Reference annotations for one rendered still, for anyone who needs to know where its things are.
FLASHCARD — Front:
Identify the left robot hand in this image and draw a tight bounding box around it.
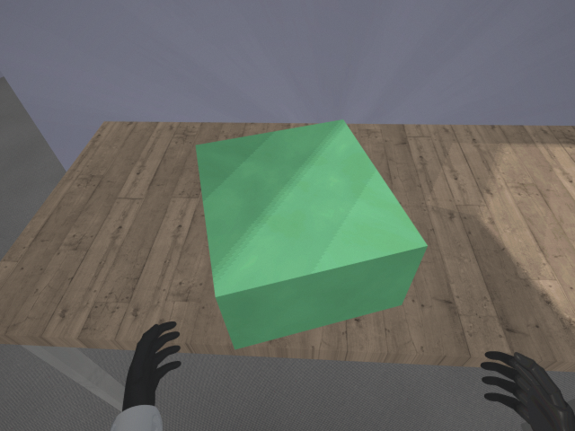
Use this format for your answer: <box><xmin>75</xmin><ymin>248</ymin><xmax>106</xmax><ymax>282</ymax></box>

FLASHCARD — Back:
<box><xmin>122</xmin><ymin>321</ymin><xmax>181</xmax><ymax>411</ymax></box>

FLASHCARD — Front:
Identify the carton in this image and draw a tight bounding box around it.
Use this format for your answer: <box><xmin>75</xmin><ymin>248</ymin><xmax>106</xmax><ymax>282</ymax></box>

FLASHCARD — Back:
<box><xmin>196</xmin><ymin>119</ymin><xmax>428</xmax><ymax>350</ymax></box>

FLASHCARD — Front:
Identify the robot left forearm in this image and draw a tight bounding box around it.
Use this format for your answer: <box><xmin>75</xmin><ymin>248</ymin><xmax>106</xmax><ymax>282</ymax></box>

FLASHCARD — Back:
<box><xmin>111</xmin><ymin>405</ymin><xmax>163</xmax><ymax>431</ymax></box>

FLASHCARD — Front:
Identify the table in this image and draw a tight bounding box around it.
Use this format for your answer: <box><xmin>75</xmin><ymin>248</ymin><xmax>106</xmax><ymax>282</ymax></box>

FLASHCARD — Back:
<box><xmin>0</xmin><ymin>121</ymin><xmax>575</xmax><ymax>431</ymax></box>

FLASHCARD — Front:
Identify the right robot hand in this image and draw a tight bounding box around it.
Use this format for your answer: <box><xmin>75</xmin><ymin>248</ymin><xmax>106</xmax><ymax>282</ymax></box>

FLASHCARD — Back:
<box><xmin>481</xmin><ymin>351</ymin><xmax>575</xmax><ymax>431</ymax></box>

